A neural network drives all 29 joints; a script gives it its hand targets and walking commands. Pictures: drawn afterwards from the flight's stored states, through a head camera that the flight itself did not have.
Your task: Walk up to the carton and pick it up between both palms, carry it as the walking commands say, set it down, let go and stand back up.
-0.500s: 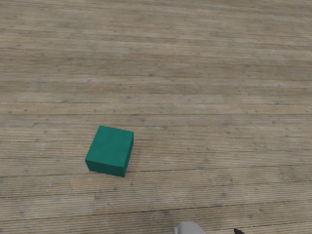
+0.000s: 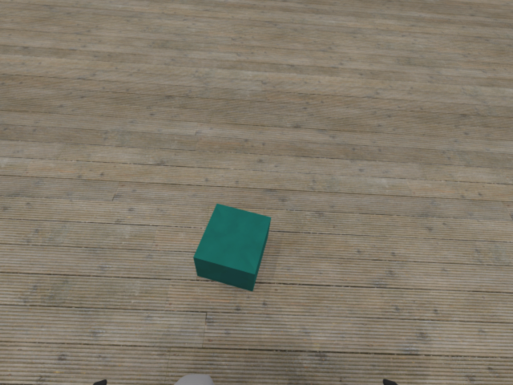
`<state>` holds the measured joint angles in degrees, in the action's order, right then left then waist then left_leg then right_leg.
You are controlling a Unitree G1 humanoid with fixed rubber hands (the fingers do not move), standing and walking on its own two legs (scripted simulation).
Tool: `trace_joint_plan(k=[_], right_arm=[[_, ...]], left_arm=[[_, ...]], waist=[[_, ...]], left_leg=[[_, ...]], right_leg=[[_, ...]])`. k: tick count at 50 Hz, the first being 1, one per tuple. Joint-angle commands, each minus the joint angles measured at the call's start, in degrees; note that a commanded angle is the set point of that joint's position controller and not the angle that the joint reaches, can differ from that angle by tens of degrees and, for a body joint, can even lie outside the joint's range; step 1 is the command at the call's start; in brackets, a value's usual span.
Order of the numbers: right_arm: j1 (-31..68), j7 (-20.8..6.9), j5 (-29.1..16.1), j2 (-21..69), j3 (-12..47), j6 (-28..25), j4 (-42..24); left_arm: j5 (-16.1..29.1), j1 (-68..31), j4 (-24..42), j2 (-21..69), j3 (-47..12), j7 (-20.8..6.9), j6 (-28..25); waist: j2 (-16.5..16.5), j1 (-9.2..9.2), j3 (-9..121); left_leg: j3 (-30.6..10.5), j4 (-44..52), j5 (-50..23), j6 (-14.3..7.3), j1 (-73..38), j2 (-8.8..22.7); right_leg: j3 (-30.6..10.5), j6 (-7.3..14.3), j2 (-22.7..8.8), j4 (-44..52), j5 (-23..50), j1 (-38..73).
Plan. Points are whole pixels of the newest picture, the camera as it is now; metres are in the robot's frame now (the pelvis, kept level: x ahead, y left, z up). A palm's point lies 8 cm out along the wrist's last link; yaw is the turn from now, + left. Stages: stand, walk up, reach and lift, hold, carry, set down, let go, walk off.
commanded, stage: walk up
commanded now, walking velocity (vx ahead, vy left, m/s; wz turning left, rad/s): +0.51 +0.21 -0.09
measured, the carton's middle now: (234, 246) +0.68 +0.08 -0.67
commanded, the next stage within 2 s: none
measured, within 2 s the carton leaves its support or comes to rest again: neither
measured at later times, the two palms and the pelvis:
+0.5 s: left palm (100, 279) +0.29 +0.31 -0.11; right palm out of the picture +0.05 -0.16 -0.10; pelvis +0.16 +0.08 +0.01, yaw -2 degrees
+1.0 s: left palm (98, 226) +0.41 +0.36 -0.13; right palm (324, 218) +0.45 -0.13 -0.08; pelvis +0.34 +0.12 +0.02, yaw -1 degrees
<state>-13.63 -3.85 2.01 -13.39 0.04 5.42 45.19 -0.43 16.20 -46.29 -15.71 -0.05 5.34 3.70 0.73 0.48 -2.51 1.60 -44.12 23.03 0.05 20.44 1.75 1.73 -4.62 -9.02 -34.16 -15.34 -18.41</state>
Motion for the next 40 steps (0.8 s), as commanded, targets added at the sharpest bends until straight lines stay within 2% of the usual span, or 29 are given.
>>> trace_joint_plan(k=[1, 2, 3, 5, 7, 9, 11, 16, 17, 18, 20, 22, 23, 24, 25, 27, 28, 29, 30, 31, 32, 33, 34, 35, 36, 37, 38, 39, 40], right_arm=[[-10.0, 0.8, -0.2, -16.8, -4.8, -3.6, 1.6], [-5.1, 1.2, -0.3, -15.0, -3.9, -3.9, 0.6], [-3.2, 1.6, -0.7, -11.9, -3.7, -4.2, 0.0], [-7.5, 2.6, -0.5, -7.2, -2.6, -6.0, 2.5], [-11.5, 3.2, -1.3, -8.6, -2.5, -6.5, 3.0], [-13.3, 3.5, -1.6, -8.1, -2.2, -6.8, 4.0], [-18.3, 3.8, -1.9, -8.7, -1.9, -7.1, 5.0], [-21.5, 4.4, -2.0, -7.2, -1.4, -6.2, 4.8], [-22.9, 4.5, -1.8, -5.8, -1.6, -6.2, 4.7], [-22.4, 4.8, -1.7, -5.5, -1.4, -6.2, 5.0], [-23.2, 4.6, -1.8, -6.2, -1.2, -5.7, 5.1], [-24.4, 4.9, -1.7, -4.4, -0.9, -5.7, 6.8], [-25.6, 4.9, -1.8, -4.9, -1.0, -5.7, 6.5], [-25.2, 5.2, -1.5, -5.1, -1.0, -5.9, 7.1], [-25.9, 5.4, -2.1, -5.6, -0.9, -6.0, 7.4], [-23.8, 6.0, -2.2, -7.6, -1.6, -6.9, 8.1], [-21.0, 5.7, -2.6, -9.0, -2.2, -7.0, 7.4], [-17.4, 5.6, -3.6, -9.0, -2.6, -7.5, 5.7], [-17.2, 6.1, -4.2, -5.8, -2.5, -8.5, 2.9], [-17.8, 5.8, -4.4, -4.9, -2.4, -8.4, 0.9], [-14.9, 5.4, -3.7, -5.0, -2.3, -7.7, 1.0], [-7.7, 5.0, -2.6, -5.8, -2.3, -7.8, -1.5], [-5.8, 4.8, -2.2, -4.4, -2.0, -8.0, -1.1], [-8.6, 4.1, -2.2, -3.3, -2.0, -8.0, 0.6], [-11.2, 3.3, -1.5, -1.4, -1.5, -8.0, 2.3], [-10.6, 3.5, -0.9, -1.3, -1.6, -7.2, 2.4], [-9.3, 4.5, -0.2, 0.4, -0.8, -6.9, 3.2], [-10.5, 4.8, -0.7, 1.9, -0.7, -7.2, 3.8], [-15.1, 4.7, -1.0, -0.7, -2.0, -7.2, 5.2]], left_arm=[[-2.2, -11.1, 6.4, -4.4, 2.9, -4.2, 0.1], [-2.2, -9.0, 5.5, -4.7, 2.9, -5.4, -0.1], [-1.7, -9.5, 5.2, -5.7, 3.3, -6.1, -0.7], [-1.7, -8.3, 4.1, -4.3, 3.8, -7.1, -2.1], [-2.6, -9.0, 3.9, -4.3, 4.3, -7.3, -1.9], [-2.6, -10.0, 3.2, -4.0, 4.2, -7.4, -1.7], [-2.6, -10.4, 3.1, -3.8, 3.8, -7.3, -1.2], [-1.7, -14.2, 3.5, -2.5, 3.0, -7.5, -0.3], [-1.5, -15.8, 4.3, -1.8, 2.7, -7.3, -0.5], [-1.4, -15.1, 3.4, -2.3, 2.7, -7.1, -0.5], [-1.0, -18.6, 4.2, -2.1, 2.2, -7.1, -0.6], [-0.5, -19.9, 5.2, -1.2, 2.0, -7.0, -1.3], [-0.6, -20.2, 5.1, -1.1, 1.8, -7.2, -1.4], [-0.6, -21.5, 5.8, -1.0, 1.7, -6.9, -1.9], [-0.8, -21.3, 5.8, -0.7, 1.7, -6.8, -2.5], [-1.0, -13.9, 3.9, -1.0, 1.6, -5.9, -4.0], [-0.9, -6.6, 1.3, -2.5, 2.2, -5.5, -4.5], [-1.1, 6.1, -2.8, -5.6, 3.7, -5.0, -5.3], [-2.9, 15.4, -8.1, -11.0, 4.5, -4.7, -6.3], [-1.4, 17.0, -7.8, -15.0, 5.1, -3.8, -6.5], [-0.1, 14.4, -5.9, -13.6, 4.5, -3.4, -6.4], [-0.8, 9.6, -5.3, -10.7, 4.1, -3.8, -6.6], [-0.9, 4.4, -3.6, -8.0, 4.0, -3.6, -6.8], [-0.2, 0.0, -3.0, -5.2, 3.5, -3.7, -7.3], [-0.3, -3.2, -3.4, -2.8, 2.3, -4.2, -6.3], [-0.4, -5.6, -3.0, -2.9, 2.6, -3.7, -5.6], [-0.1, -2.0, -4.3, -2.3, 1.6, -3.3, -5.5], [0.5, -1.0, -4.4, -3.5, 2.2, -3.3, -4.8], [0.2, -0.4, -4.8, -1.8, 1.5, -4.1, -4.5]], waist=[[-26.3, -9.52, -7.3], [-22.1, -5.60, -9.2], [-19.9, -5.08, -8.4], [-11.3, -3.21, -5.1], [-4.3, -4.14, -1.2], [-2.2, -4.35, 0.0], [-5.0, -5.28, 1.0], [-6.9, -5.26, -7.4], [-10.6, -6.36, -7.7], [-8.0, -4.83, -9.2], [-7.0, -6.16, -9.6], [-10.2, -6.78, -10.7], [-8.9, -6.50, -11.2], [-5.9, -6.90, -10.7], [-5.5, -6.37, -9.8], [-9.2, -3.15, -5.0], [-8.3, 1.22, -0.8], [-2.1, 7.37, 7.1], [11.9, 10.89, 15.5], [16.0, 8.22, 19.3], [7.0, 5.34, 14.5], [10.3, 7.36, 11.4], [6.0, 4.98, 8.0], [7.5, 1.24, 3.6], [8.3, -2.26, 0.3], [11.8, -3.29, -4.6], [8.5, -1.64, -4.8], [10.4, -1.85, -3.5], [2.4, -4.93, -2.5]], left_leg=[[-26.4, 41.9, 37.4, -2.1, -9.9, 20.6], [-25.5, 43.0, 35.3, -1.1, -4.3, 19.4], [-20.3, 40.8, 25.6, 0.7, -5.8, 15.4], [-17.2, 39.7, 16.4, -2.5, -10.3, 14.4], [-12.4, 35.9, 3.9, -4.8, -20.9, 12.9], [-9.5, 35.7, -2.3, -2.4, -25.0, 11.7], [-8.0, 35.4, -9.1, 1.1, -27.6, 12.2], [-4.9, 36.2, -22.7, 2.4, -26.1, 11.5], [-4.9, 35.2, -23.8, 1.9, -27.7, 11.3], [-3.8, 34.4, -29.5, 0.6, -28.6, 11.3], [-1.6, 33.0, -38.6, -1.2, -29.5, 9.5], [-2.8, 31.4, -44.4, -1.1, -30.1, 10.0], [-1.0, 30.0, -52.2, -0.4, -30.8, 9.2], [-2.9, 28.0, -57.8, -1.9, -30.8, 10.3], [-2.0, 25.7, -64.9, -1.0, -30.4, 9.8], [0.1, 17.6, -78.6, -1.5, -27.3, 8.4], [0.4, 9.2, -77.9, -1.8, -22.3, 6.9], [2.5, -5.0, -68.2, -0.3, -14.0, 6.4], [3.9, -29.7, -28.0, 4.1, 2.0, 0.7], [-3.5, -42.9, 12.2, 4.5, 14.7, -5.3], [-6.8, -43.6, 9.3, 1.7, 13.6, -2.2], [-10.5, -41.4, 10.8, 1.4, 16.6, -0.5], [-9.1, -34.9, 8.1, 0.7, 16.4, 1.2], [-8.0, -24.1, 5.3, 0.2, 12.2, 4.0], [-4.5, -11.9, 2.8, -0.8, 2.3, 3.3], [-3.6, -0.9, 3.6, -0.2, 0.3, 2.2], [-1.9, 6.1, -1.8, 0.5, -1.3, -0.1], [-1.0, 16.0, -8.5, 2.0, -5.1, -1.1], [-2.1, 21.4, -21.2, 1.4, -12.4, 0.8]], right_leg=[[-1.4, 2.2, 3.9, -35.8, -16.1, -34.7], [-3.3, 2.0, 3.7, -34.9, -11.6, -30.8], [-3.8, 2.3, 3.5, -32.9, -6.5, -26.8], [-2.5, 2.7, 3.7, -32.1, -2.7, -22.2], [-0.3, 2.2, 4.4, -33.3, -1.5, -25.1], [0.2, 1.3, 4.8, -33.8, 1.6, -25.9], [0.7, 1.5, 6.0, -32.3, 3.0, -25.7], [2.2, 0.7, 5.4, -31.0, 5.2, -27.5], [1.8, 0.9, 5.3, -29.2, 4.9, -28.7], [1.3, 0.7, 5.3, -28.0, 4.6, -28.3], [4.4, 1.2, 6.7, -24.1, 2.3, -26.7], [3.9, 2.1, 6.7, -19.0, 2.0, -26.4], [5.1, 2.4, 7.8, -16.9, 1.4, -25.5], [4.6, 2.7, 7.5, -15.3, -0.6, -24.2], [6.1, 3.4, 8.9, -11.6, -1.6, -21.3], [8.2, 5.0, 12.4, -4.3, -5.1, -8.4], [7.7, 5.6, 12.1, 1.0, -1.1, 3.0], [3.9, 8.2, 7.2, 7.4, 15.6, 21.1], [-13.0, 16.9, -8.4, 6.1, 50.6, 38.4], [-32.3, 24.2, -22.5, 3.8, 72.2, 42.8], [-35.8, 24.5, -22.9, 8.3, 69.8, 33.5], [-29.5, 23.5, -16.9, 6.0, 57.3, 30.3], [-24.3, 20.2, -13.8, 7.8, 49.1, 24.0], [-16.3, 16.2, -11.1, 11.5, 39.8, 15.4], [-9.4, 12.9, -5.2, 13.4, 33.1, 4.9], [-5.6, 11.7, -2.5, 13.9, 29.9, -0.4], [-4.6, 11.5, -1.2, 13.1, 38.2, 2.3], [-3.3, 10.8, -0.3, 9.8, 38.3, 3.4], [-4.8, 10.1, -0.3, 3.4, 30.0, -1.0]])
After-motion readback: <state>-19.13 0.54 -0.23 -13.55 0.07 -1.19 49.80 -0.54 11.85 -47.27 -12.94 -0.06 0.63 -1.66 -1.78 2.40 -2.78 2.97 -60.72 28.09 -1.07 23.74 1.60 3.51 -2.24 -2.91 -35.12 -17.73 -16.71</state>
